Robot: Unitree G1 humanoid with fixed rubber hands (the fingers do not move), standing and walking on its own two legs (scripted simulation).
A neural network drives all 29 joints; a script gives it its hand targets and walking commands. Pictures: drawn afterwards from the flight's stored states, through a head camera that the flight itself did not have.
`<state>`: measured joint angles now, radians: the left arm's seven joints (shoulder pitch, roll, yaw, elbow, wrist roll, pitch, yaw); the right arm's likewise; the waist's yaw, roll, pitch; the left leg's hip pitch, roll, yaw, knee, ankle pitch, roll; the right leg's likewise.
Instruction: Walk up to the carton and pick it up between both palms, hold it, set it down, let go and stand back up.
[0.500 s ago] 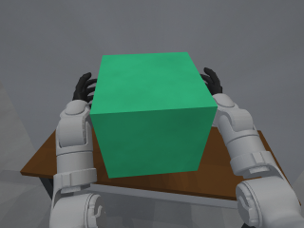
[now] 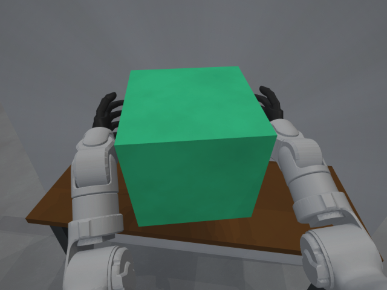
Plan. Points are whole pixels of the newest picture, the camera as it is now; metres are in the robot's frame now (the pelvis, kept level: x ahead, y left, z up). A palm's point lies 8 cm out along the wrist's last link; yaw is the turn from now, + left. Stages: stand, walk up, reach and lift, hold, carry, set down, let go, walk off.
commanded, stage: hold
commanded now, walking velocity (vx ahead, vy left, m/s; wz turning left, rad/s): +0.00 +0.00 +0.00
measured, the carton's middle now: (190, 143) +0.38 +0.01 +0.19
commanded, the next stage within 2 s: set down in 0.56 s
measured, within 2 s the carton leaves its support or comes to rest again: neither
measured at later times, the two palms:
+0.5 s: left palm (104, 132) +0.36 +0.17 +0.24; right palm (271, 124) +0.37 -0.15 +0.24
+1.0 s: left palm (101, 121) +0.39 +0.18 +0.25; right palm (261, 126) +0.39 -0.14 +0.22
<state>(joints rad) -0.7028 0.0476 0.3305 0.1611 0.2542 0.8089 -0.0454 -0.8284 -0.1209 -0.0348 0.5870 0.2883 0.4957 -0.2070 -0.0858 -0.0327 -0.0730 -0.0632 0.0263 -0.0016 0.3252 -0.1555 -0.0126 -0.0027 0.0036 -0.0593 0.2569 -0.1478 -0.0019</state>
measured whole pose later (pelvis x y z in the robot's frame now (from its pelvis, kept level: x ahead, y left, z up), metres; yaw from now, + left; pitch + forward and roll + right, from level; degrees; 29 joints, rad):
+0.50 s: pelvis +0.00 +0.00 +0.00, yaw +0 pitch -6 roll -1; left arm -0.70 0.05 0.33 0.16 0.25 0.81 -0.05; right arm -0.83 -0.12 -0.03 0.59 0.29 0.50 -0.21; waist -0.09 -0.03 -0.07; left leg -0.06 0.03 0.00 0.33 -0.16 -0.01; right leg 0.00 0.00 -0.06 0.26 -0.15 0.00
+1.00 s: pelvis +0.01 +0.00 +0.00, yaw +1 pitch -9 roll +0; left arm -0.82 0.03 0.44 0.35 0.37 0.56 -0.15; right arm -0.83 0.00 -0.24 0.73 0.02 0.21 -0.12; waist -0.06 -0.06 0.01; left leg 0.03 0.01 -0.01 0.28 -0.15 -0.01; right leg 0.07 -0.01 -0.07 0.26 -0.17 0.00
